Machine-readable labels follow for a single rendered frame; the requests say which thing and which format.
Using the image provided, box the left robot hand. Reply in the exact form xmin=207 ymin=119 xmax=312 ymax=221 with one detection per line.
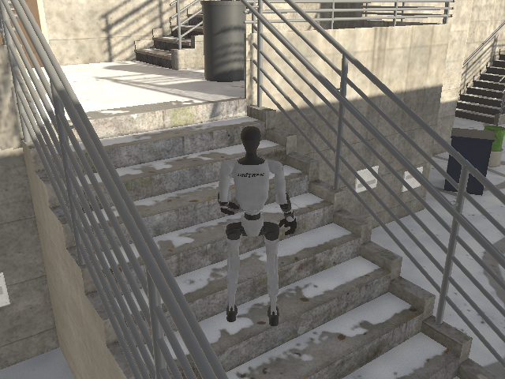
xmin=221 ymin=202 xmax=239 ymax=215

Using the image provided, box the right robot upper arm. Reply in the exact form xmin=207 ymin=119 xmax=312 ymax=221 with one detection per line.
xmin=267 ymin=160 xmax=288 ymax=205

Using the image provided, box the right robot hand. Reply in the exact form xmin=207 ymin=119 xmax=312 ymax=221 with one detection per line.
xmin=279 ymin=218 xmax=297 ymax=235

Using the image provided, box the right robot forearm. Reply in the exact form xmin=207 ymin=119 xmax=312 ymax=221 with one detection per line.
xmin=280 ymin=193 xmax=295 ymax=222

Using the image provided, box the humanoid robot head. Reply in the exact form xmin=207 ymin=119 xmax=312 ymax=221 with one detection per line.
xmin=238 ymin=126 xmax=265 ymax=165

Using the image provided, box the left robot forearm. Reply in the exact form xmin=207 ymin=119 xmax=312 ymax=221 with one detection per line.
xmin=218 ymin=193 xmax=230 ymax=208

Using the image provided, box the left robot upper arm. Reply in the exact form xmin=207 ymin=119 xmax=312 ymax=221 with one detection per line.
xmin=219 ymin=160 xmax=235 ymax=202

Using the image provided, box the left robot thigh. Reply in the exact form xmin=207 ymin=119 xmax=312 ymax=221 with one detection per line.
xmin=226 ymin=220 xmax=242 ymax=270

